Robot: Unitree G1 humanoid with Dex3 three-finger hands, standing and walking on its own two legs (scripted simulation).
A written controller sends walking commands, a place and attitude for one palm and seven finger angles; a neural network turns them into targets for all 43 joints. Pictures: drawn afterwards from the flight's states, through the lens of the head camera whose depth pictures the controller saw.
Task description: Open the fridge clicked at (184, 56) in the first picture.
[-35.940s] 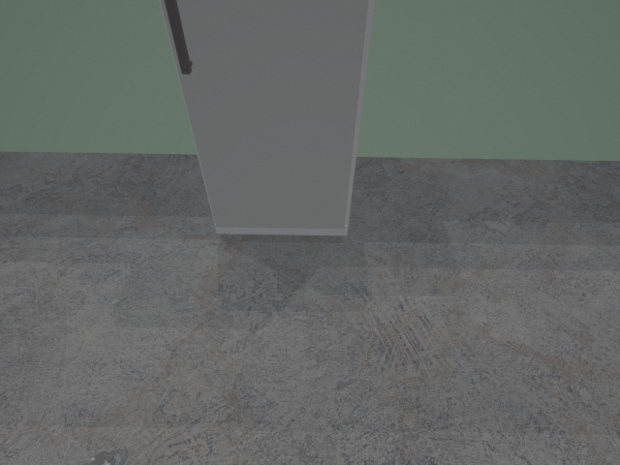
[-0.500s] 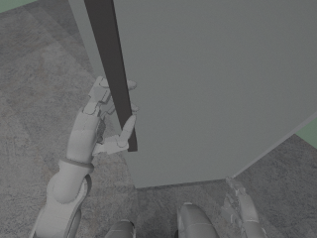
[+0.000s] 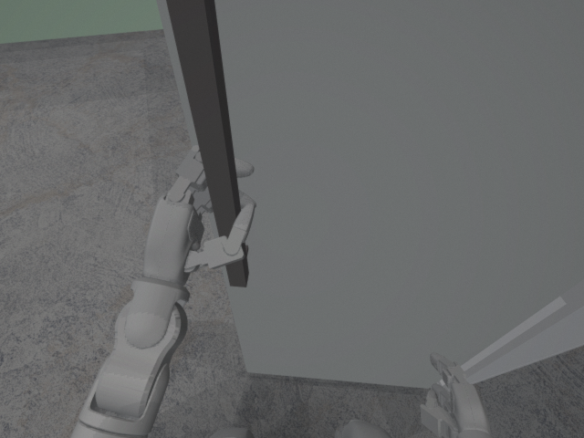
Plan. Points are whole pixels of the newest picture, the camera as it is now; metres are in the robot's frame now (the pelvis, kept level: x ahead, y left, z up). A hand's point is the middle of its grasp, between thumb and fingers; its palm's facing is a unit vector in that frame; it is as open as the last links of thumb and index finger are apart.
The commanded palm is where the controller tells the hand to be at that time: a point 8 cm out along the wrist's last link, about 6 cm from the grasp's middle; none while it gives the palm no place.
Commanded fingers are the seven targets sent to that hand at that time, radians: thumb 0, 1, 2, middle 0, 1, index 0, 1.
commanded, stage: stop walking and hold the door back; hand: left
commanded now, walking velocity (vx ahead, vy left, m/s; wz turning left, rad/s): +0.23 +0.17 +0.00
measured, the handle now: (227, 174) +0.34 +0.10 +0.21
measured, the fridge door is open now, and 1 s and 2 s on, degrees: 69 65 63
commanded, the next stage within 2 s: loosen the grip on the handle in 1.20 s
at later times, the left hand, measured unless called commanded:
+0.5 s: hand (243, 200) +0.33 +0.09 +0.17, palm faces +0.01 -0.99 -0.16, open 6.0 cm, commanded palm +0.31 +0.15 +0.16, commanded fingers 0.00 0.90 0.90 -0.45 -1.40 -0.45 -1.40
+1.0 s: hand (243, 205) +0.33 +0.09 +0.17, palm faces -0.03 -0.99 -0.10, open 6.0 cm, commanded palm +0.31 +0.15 +0.16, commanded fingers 0.00 0.90 0.90 -0.45 -1.40 -0.45 -1.40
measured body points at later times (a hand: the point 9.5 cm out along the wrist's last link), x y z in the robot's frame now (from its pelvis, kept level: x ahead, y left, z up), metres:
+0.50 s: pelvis -0.08 -0.01 +0.00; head -0.06 -0.03 +0.45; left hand +0.33 +0.14 +0.18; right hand +0.04 -0.29 -0.11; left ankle -0.06 +0.12 -0.73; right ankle +0.00 -0.17 -0.72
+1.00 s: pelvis -0.07 +0.00 +0.01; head -0.05 +0.00 +0.45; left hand +0.32 +0.14 +0.18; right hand +0.07 -0.25 -0.09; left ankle -0.05 +0.12 -0.73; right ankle -0.03 -0.11 -0.73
